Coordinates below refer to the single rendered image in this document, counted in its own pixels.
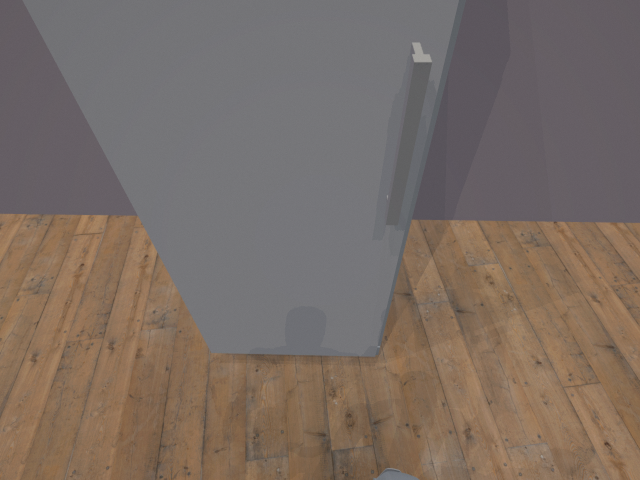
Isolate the fridge door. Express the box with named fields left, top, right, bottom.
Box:
left=23, top=0, right=459, bottom=357

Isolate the robot right shin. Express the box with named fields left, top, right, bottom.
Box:
left=378, top=468, right=401, bottom=477

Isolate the handle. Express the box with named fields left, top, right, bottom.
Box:
left=385, top=43, right=432, bottom=225

